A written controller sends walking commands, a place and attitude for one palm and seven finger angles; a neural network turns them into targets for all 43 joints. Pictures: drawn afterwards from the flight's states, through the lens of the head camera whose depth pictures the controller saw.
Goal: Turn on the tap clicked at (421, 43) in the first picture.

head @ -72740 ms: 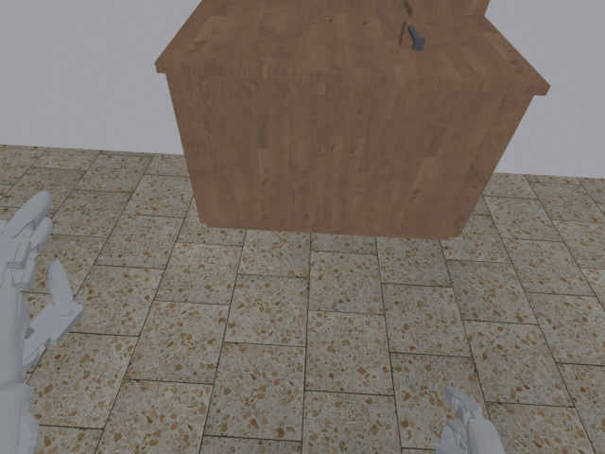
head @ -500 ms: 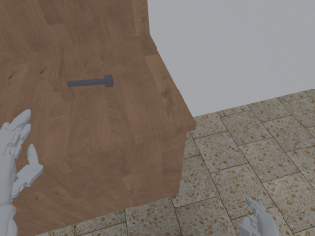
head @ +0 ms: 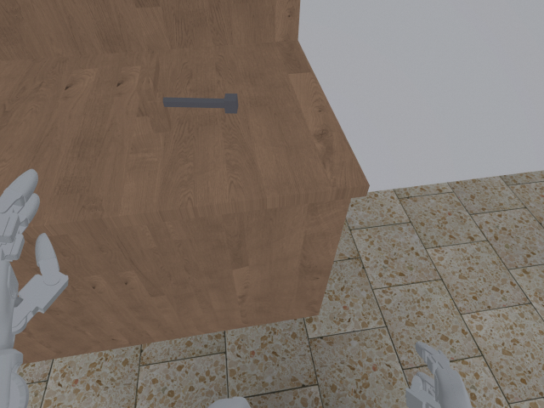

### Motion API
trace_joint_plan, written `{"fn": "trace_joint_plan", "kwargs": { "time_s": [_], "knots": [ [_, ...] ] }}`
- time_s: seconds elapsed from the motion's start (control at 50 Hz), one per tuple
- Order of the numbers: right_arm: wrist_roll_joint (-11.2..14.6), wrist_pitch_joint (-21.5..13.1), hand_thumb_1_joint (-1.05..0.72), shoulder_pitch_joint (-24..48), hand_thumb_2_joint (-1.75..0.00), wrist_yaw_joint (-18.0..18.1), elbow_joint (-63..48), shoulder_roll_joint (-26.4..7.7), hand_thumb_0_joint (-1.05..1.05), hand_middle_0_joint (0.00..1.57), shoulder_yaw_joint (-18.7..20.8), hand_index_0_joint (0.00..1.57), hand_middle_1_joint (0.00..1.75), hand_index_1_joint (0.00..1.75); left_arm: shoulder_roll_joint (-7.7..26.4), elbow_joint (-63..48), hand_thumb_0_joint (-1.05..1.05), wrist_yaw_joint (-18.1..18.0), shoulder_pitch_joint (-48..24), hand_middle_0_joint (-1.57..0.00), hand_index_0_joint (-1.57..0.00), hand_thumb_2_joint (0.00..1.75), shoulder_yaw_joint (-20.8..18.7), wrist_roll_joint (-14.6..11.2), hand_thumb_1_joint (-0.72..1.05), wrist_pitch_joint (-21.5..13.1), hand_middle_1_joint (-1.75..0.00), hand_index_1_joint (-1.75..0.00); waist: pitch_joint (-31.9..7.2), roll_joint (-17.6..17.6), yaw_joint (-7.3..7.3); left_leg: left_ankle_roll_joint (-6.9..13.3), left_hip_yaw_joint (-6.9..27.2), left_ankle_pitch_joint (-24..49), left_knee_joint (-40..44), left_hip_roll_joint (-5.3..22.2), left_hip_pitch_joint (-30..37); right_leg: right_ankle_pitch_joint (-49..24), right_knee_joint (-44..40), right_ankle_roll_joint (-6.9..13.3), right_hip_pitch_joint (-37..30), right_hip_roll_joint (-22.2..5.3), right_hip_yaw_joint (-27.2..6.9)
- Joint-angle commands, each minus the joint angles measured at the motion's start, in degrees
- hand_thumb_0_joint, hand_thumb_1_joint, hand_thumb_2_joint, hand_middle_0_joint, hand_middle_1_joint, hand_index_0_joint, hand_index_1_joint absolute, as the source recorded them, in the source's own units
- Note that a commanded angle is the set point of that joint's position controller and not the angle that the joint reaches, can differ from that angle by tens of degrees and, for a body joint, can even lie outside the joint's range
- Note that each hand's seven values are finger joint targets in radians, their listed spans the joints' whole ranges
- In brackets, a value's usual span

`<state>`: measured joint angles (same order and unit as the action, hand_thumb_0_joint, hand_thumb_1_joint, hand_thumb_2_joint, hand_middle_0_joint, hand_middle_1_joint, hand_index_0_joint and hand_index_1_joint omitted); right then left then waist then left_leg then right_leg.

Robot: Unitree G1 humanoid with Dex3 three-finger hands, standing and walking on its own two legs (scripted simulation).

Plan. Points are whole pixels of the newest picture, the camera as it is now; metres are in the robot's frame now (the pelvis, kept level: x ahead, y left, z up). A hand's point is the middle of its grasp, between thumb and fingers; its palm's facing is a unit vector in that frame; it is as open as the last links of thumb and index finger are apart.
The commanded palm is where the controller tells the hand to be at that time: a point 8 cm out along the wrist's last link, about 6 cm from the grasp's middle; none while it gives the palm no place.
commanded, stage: step back with the hand held close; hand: left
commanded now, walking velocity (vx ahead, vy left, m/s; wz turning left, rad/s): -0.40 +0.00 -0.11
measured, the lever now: (231, 103) +0.64 +0.14 +0.10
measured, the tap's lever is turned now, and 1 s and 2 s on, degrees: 79 79 79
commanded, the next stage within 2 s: stop stepping back and stand still in 0.36 s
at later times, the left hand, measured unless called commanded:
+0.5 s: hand (98, 344) +0.15 +0.17 +0.17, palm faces +0.14 -0.90 -0.40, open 7.4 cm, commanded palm +0.08 +0.24 +0.19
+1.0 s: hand out of the picture +0.06 +0.24 +0.17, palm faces +0.28 -0.90 -0.35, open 7.4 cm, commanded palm +0.03 +0.28 +0.19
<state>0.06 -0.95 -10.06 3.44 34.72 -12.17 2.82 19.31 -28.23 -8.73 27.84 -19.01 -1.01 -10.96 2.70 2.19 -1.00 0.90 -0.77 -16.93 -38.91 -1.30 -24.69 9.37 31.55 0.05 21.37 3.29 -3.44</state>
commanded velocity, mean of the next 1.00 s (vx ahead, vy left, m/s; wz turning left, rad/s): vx -0.11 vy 0.03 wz -0.02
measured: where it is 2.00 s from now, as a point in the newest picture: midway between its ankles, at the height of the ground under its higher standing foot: outside the picture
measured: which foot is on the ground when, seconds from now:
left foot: down 0.00-0.46, up 0.48-0.58, down 0.60-1.00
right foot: down 0.00-0.08, up 0.10-0.38, down 0.40-1.00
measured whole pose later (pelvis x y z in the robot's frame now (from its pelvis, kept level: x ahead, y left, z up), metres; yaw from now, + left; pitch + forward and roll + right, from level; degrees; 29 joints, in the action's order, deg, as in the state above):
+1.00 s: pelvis -0.17 +0.03 +0.00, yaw -9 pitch -2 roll -4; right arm -0.6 -2.7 -14.9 5.3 38.1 -12.4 1.9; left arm 21.3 -25.7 -9.4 28.1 -18.3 -2.6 -9.7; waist -2.8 2.7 1.2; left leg 3.4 -0.4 -8.3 -33.2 -0.7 -22.9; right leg 20.7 29.1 0.4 6.4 3.5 -0.1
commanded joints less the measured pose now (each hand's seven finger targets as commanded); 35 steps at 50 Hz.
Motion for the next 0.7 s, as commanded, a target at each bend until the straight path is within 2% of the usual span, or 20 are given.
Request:
{"fn": "trace_joint_plan", "kwargs": {
  "time_s": [0.0,0.04,0.06,0.08,0.1,0.14,0.18,0.24,0.3,0.34,0.38,0.42,0.44,0.46,0.48,0.52,0.56,0.58,0.62,0.68],
  "knots": [
    [-0.18,-3.46,-0.90,4.31,-0.90,0.42,-8.86,-5.97,0.00,0.20,1.37,0.20,0.30,0.30,12.21,-13.70,0.00,-1.04,-5.99,-0.20,-0.20,0.90,-5.90,-0.44,0.90,-3.14,-0.30,-0.30,-8.73,-6.53,1.84,0.47,3.68,1.84,7.01,3.30,10.62,-2.07,-10.51,3.78,4.49,-11.97,-10.71],
    [-0.21,-3.95,-0.90,6.33,-0.90,1.58,-9.26,-7.81,0.00,0.20,1.47,0.20,0.30,0.30,13.31,-14.86,0.00,-1.47,-7.02,-0.20,-0.20,0.90,-7.84,-0.30,0.90,-3.73,-0.30,-0.30,-7.66,5.92,0.80,2.79,10.28,2.05,18.64,9.55,5.14,0.84,-1.65,-0.10,0.33,-2.72,-3.43],
    [-0.14,-4.21,-0.90,6.77,-0.90,1.88,-9.73,-7.56,0.00,0.20,1.42,0.20,0.30,0.30,12.24,-14.40,0.00,-1.53,-5.87,-0.20,-0.20,0.90,-8.54,0.33,0.90,-4.37,-0.30,-0.30,-10.61,11.96,0.28,5.02,13.25,-5.03,24.82,15.17,-3.78,3.39,8.65,-1.58,-10.38,0.59,0.37],
    [-0.67,-4.68,-0.90,6.73,-0.90,1.90,-10.09,-7.49,0.00,0.20,1.55,0.20,0.30,0.30,12.32,-14.20,0.00,-1.39,-6.05,-0.20,-0.20,0.90,-9.73,1.13,0.90,-4.70,-0.30,-0.30,-11.74,15.76,0.18,7.74,18.46,-18.34,32.31,19.70,-13.87,7.68,22.40,-2.11,-18.59,2.80,0.43],
    [-1.53,-5.23,-0.90,6.06,-0.90,1.78,-9.74,-7.00,0.00,0.20,1.62,0.20,0.30,0.30,12.38,-14.35,0.00,-1.42,-7.67,-0.20,-0.20,0.90,-10.17,1.95,0.90,-4.59,-0.30,-0.30,-10.27,16.22,0.46,9.82,21.12,-22.49,35.41,22.42,-19.30,9.28,33.39,-2.27,-19.54,3.14,-0.93],
    [-1.41,-5.48,-0.90,5.41,-0.90,1.31,-8.48,-6.08,0.00,0.20,2.44,0.20,0.30,0.30,12.06,-13.97,0.00,-1.23,-9.09,-0.20,-0.20,0.90,-9.69,1.05,0.90,-4.32,-0.30,-0.30,-10.32,6.21,0.33,9.82,17.95,-10.44,29.16,21.46,-9.80,12.08,34.83,-1.74,-10.38,1.81,-2.57],
    [-1.05,-6.06,-0.90,5.45,-0.90,0.53,-7.33,-5.77,0.00,0.20,2.45,0.20,0.30,0.30,8.20,-10.76,0.00,-1.13,-5.19,-0.20,-0.20,0.90,-6.19,0.03,0.90,-2.57,-0.30,-0.30,-9.98,3.17,-0.19,7.91,12.15,-1.28,26.23,18.21,5.36,16.01,27.66,-1.65,-0.84,0.93,-0.17],
    [-1.09,-6.76,-0.90,6.02,-0.90,0.39,-5.91,-5.16,0.00,0.20,0.91,0.20,0.30,0.30,5.13,-11.32,0.00,-1.09,-6.22,-0.20,-0.20,0.90,-1.56,-1.13,0.90,-0.95,-0.30,-0.30,-10.64,9.85,0.54,5.22,10.24,2.18,28.10,16.28,16.16,18.47,14.19,-1.12,1.35,0.43,1.33],
    [-1.32,-6.94,-0.90,6.08,-0.90,0.10,-4.21,-5.42,0.00,0.20,0.05,0.20,0.30,0.30,6.47,-12.46,0.00,-0.75,-10.35,-0.20,-0.20,0.90,-0.38,-1.30,0.90,-0.31,-0.30,-0.30,-13.51,10.74,0.12,2.57,7.26,8.98,28.32,14.86,20.35,17.73,-0.97,-0.11,-3.00,1.01,2.64],
    [-1.43,-6.40,-0.90,6.23,-0.90,0.05,-4.09,-5.71,0.00,0.20,0.45,0.20,0.30,0.30,10.60,-16.03,0.00,-0.57,-11.16,-0.20,-0.20,0.90,-3.32,-1.11,0.90,-1.04,-0.30,-0.30,-16.15,9.59,-0.41,0.07,4.20,18.99,23.34,12.58,23.36,7.95,-12.83,0.87,-5.40,0.45,2.87],
    [-1.08,-5.09,-0.90,7.25,-0.90,-0.07,-5.57,-4.37,0.00,0.20,0.26,0.20,0.30,0.30,14.08,-19.73,0.00,0.28,-9.67,-0.20,-0.20,0.90,-6.14,-1.77,0.90,-2.60,-0.30,-0.30,-18.79,2.92,-0.71,-2.11,-1.26,22.79,14.27,9.21,26.22,-5.56,-18.74,2.13,-5.32,-4.04,-0.41],
    [-0.74,-4.39,-0.90,9.53,-0.90,0.58,-7.17,-3.25,0.00,0.20,-0.47,0.20,0.30,0.30,18.94,-21.20,0.00,0.09,-6.03,-0.20,-0.20,0.90,-11.16,-2.67,0.90,-4.39,-0.30,-0.30,-17.75,-5.89,-1.09,-3.18,-5.76,8.31,5.53,3.95,20.98,-23.56,-17.27,2.52,-3.19,-12.14,-4.65],
    [-0.60,-3.79,-0.90,9.47,-0.90,0.66,-7.60,-2.72,0.00,0.20,-0.08,0.20,0.30,0.30,20.57,-20.49,0.00,-0.22,-2.63,-0.20,-0.20,0.90,-14.16,-2.84,0.90,-4.74,-0.30,-0.30,-19.61,-10.04,-1.99,-3.19,-5.77,2.02,0.52,2.02,14.09,-39.27,-14.41,1.88,-9.72,-14.52,-6.14],
    [0.51,-3.54,-0.90,8.88,-0.90,0.53,-9.20,-3.32,0.00,0.20,1.05,0.20,0.30,0.30,18.09,-16.61,0.00,0.14,1.72,-0.20,-0.20,0.90,-12.94,-2.09,0.90,-3.82,-0.30,-0.30,-18.01,-17.18,-2.23,-2.34,-5.18,-2.72,-4.57,-0.23,5.15,-50.03,-10.20,0.24,-14.87,-15.04,-4.50],
    [1.43,-3.29,-0.90,8.12,-0.90,0.42,-10.81,-3.38,0.00,0.20,0.70,0.20,0.30,0.30,16.97,-14.39,0.00,0.33,6.03,-0.20,-0.20,0.90,-13.51,-1.78,0.90,-2.52,-0.30,-0.30,-18.73,-15.94,-1.71,-1.35,-4.02,-2.12,-5.05,0.44,0.62,-55.45,-6.16,0.07,-19.17,-15.24,-4.32],
    [1.22,-2.38,-0.90,6.31,-0.90,0.42,-10.72,-3.58,0.00,0.20,-0.30,0.20,0.30,0.30,13.82,-11.46,0.00,0.88,8.89,-0.20,-0.20,0.90,-11.77,-2.54,0.90,-0.46,-0.30,-0.30,-17.37,-5.97,0.54,-0.52,-3.02,7.93,0.86,1.24,4.02,-46.60,-3.86,2.49,-17.88,-13.99,-3.95],
    [1.25,-2.53,-0.90,4.72,-0.90,0.88,-8.07,-5.52,0.00,0.20,-0.03,0.20,0.30,0.30,11.22,-8.69,0.00,0.40,5.05,-0.20,-0.20,0.90,-8.85,-3.19,0.90,0.62,-0.30,-0.30,-16.92,1.43,2.20,0.96,-1.26,31.26,8.57,3.52,17.40,-31.99,-1.73,-0.08,-10.62,-8.86,0.41],
    [1.22,-2.97,-0.90,4.02,-0.90,1.14,-7.34,-7.19,0.00,0.20,0.60,0.20,0.30,0.30,11.14,-6.99,0.00,0.08,2.18,-0.20,-0.20,0.90,-7.70,-3.21,0.90,0.97,-0.30,-0.30,-15.21,1.94,1.92,1.82,2.15,36.54,9.53,6.22,20.57,-20.71,-1.77,-1.64,-6.54,-6.04,0.93],
    [2.00,-3.64,-0.90,3.43,-0.90,1.34,-7.11,-8.63,0.00,0.20,1.31,0.20,0.30,0.30,10.94,-3.37,0.00,-0.49,-1.79,-0.20,-0.20,0.90,-6.15,-2.81,0.90,1.32,-0.30,-0.30,-12.51,-0.23,0.70,3.01,5.79,31.37,9.93,9.84,21.16,-2.66,-5.91,-3.11,-2.34,-4.55,-0.59],
    [1.01,-4.10,-0.90,4.62,-0.90,1.77,-7.57,-8.59,0.00,0.20,0.44,0.20,0.30,0.30,10.45,-5.96,0.00,-0.67,-6.49,-0.20,-0.20,0.90,-3.32,-2.03,0.90,1.16,-0.30,-0.30,-7.47,1.97,1.39,2.61,9.22,17.61,14.10,8.49,12.82,-0.29,-8.56,-0.06,-5.53,-5.09,-0.29]
  ]
}}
